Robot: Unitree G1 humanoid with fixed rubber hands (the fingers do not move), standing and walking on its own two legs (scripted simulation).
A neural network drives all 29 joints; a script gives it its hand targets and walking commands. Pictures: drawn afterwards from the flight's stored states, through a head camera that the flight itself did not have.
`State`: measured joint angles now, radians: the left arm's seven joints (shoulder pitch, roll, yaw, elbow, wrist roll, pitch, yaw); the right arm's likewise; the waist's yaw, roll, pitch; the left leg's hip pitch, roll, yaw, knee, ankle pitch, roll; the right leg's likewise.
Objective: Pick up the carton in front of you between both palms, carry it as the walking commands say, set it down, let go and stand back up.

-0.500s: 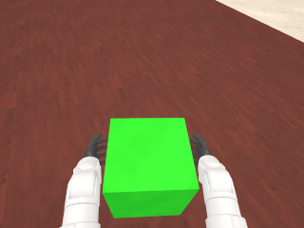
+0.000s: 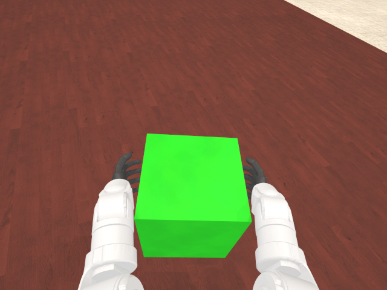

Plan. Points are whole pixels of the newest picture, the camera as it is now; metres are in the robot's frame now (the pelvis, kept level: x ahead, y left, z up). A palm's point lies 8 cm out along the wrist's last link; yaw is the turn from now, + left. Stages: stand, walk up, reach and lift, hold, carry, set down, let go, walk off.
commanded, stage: set down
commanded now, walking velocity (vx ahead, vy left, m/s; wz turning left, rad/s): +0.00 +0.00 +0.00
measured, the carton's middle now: (188, 200) +0.34 +0.01 -0.04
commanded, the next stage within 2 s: none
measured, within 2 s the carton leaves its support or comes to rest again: neither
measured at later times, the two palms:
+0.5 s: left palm (128, 218) +0.35 +0.17 -0.18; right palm (228, 208) +0.40 -0.12 -0.17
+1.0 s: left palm (126, 229) +0.38 +0.20 -0.32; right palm (211, 214) +0.45 -0.10 -0.32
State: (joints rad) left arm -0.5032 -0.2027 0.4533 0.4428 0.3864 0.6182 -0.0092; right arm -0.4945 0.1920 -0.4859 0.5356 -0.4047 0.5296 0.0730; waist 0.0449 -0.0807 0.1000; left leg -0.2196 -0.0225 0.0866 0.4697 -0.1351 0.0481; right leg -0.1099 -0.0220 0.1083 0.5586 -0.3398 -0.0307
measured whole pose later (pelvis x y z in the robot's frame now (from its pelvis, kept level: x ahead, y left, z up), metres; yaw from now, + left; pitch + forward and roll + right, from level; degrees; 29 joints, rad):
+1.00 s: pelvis -0.05 -0.04 -0.22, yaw -1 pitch +46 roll -3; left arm -0.90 -0.03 0.53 0.54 0.23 0.29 0.01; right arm -1.00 0.01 -0.34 0.73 -0.16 0.24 -0.09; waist 0.11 -0.09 -0.13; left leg -1.96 0.05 -0.04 1.50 -0.34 -0.02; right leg -1.81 0.09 0.00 1.62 -0.61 0.00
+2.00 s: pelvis -0.07 -0.05 -0.37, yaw +0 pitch +46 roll +2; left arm -1.35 0.18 0.55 0.87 0.08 0.25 0.00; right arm -1.51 -0.26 -0.06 1.07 -0.06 0.24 -0.11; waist 0.22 -0.03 0.21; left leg -2.38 0.04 -0.05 1.96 -0.38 -0.06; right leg -2.24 0.12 0.01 2.15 -0.71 0.00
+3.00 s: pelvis -0.09 -0.05 -0.38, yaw +2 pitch +38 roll +4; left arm -1.46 0.33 0.50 1.23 -0.10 0.01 0.07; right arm -1.64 -0.41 0.13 1.13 0.05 0.15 -0.06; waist 0.18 0.04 0.45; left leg -2.31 0.05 0.01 1.99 -0.35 -0.03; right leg -2.19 0.13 0.07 2.22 -0.69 0.03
